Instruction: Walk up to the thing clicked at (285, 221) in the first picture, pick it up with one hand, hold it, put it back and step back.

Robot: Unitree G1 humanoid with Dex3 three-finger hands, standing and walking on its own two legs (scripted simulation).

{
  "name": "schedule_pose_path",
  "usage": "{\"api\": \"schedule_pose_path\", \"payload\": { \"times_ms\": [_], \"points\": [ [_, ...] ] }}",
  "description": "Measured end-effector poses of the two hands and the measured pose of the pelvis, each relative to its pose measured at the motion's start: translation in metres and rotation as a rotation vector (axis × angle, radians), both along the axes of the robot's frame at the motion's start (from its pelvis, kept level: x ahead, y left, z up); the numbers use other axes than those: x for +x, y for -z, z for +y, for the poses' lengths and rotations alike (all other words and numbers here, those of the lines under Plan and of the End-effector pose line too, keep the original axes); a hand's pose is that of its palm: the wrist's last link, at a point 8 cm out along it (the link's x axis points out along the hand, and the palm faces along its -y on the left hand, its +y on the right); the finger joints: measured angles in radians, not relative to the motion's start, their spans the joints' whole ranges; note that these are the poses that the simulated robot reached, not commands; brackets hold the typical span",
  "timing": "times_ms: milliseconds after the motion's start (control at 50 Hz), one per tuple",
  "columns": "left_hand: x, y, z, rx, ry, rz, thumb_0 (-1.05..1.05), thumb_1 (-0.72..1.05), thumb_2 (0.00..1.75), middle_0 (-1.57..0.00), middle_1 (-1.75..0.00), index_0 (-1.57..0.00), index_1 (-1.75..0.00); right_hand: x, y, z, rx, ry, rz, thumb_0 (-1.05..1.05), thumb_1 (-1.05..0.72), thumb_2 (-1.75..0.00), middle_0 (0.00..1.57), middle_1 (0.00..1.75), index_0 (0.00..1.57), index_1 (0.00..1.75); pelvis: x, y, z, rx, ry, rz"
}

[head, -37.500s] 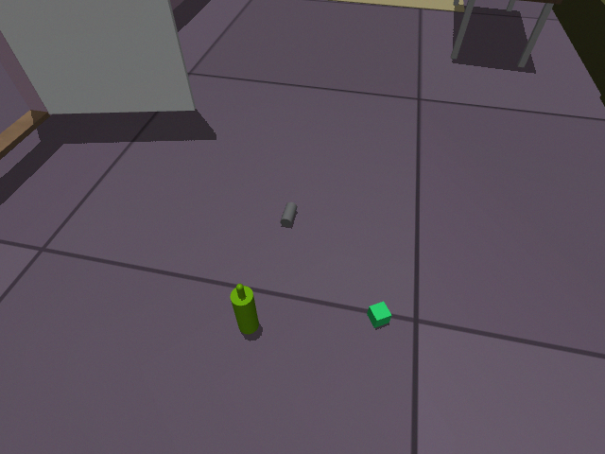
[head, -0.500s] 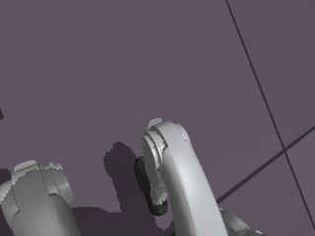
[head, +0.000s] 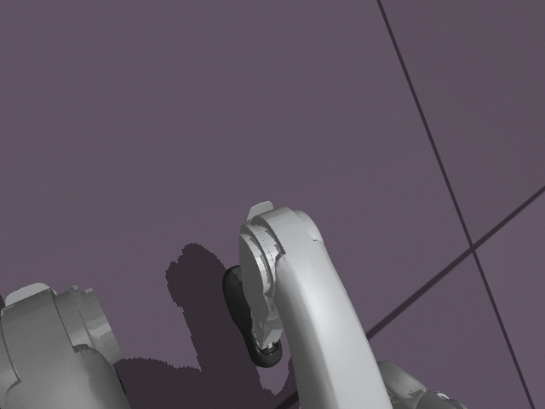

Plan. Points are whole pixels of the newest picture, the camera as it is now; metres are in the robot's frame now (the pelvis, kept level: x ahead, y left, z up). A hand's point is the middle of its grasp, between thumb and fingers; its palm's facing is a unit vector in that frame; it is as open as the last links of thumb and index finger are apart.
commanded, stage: close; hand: left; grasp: from above
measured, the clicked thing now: out of the picture +0.46 +0.30 -0.27
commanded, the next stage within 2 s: settle in 1.18 s
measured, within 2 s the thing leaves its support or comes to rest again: leaves its support in 1.66 s
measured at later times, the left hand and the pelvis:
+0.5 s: hand out of the picture +0.44 +0.31 -0.23, palm faces -0.44 -0.15 -0.89, open 9.5 cm; pelvis +0.00 +0.00 +0.00, yaw +0 degrees
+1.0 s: hand out of the picture +0.44 +0.30 -0.23, palm faces -0.42 -0.14 -0.90, open 8.1 cm; pelvis -0.01 +0.00 +0.01, yaw +0 degrees
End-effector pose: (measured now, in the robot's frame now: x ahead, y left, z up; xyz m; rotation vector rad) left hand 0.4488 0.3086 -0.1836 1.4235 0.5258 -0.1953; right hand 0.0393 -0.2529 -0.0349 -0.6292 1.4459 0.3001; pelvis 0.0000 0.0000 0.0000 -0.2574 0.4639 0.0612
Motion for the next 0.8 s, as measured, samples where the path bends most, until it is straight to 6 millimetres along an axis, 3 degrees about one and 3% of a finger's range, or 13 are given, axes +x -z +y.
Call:
{"api": "schedule_pose_path", "payload": {
  "times_ms": [280, 620, 800],
  "points": [
    [0.004, -0.008, -0.003, 0.010, 0.012, -0.021, 0.00, 0.03, 0.66, -0.51, -0.67, -0.52, -0.66, 0.007, 0.004, 0.004, 0.036, -0.016, -0.028, 0.00, -0.90, -0.90, 0.20, 0.30, 0.20, 0.30, 0.000, -0.001, 0.000, -0.003, 0.003, -0.006],
    [-0.001, -0.005, -0.002, -0.004, 0.015, 0.010, 0.00, 0.24, 0.47, -0.65, -0.55, -0.68, -0.52, -0.007, -0.008, -0.004, -0.007, 0.011, 0.007, 0.00, -0.91, -0.90, 0.20, 0.30, 0.20, 0.30, -0.003, -0.006, -0.003, 0.002, 0.005, -0.001],
    [-0.003, -0.006, -0.004, 0.003, 0.039, -0.012, 0.00, 0.31, 0.36, -0.72, -0.49, -0.75, -0.43, 0.001, -0.004, -0.004, 0.000, -0.007, -0.017, 0.00, -0.90, -0.90, 0.20, 0.30, 0.20, 0.30, -0.003, -0.006, -0.002, 0.001, 0.003, -0.009]
  ]
}}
